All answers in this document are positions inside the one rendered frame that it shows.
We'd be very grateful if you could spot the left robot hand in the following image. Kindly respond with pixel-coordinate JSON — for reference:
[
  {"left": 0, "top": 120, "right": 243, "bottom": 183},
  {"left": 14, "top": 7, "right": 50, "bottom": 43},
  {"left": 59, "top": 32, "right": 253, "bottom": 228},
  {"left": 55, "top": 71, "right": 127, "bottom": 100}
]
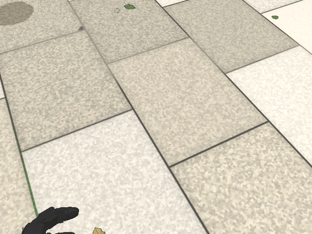
[{"left": 21, "top": 207, "right": 79, "bottom": 234}]

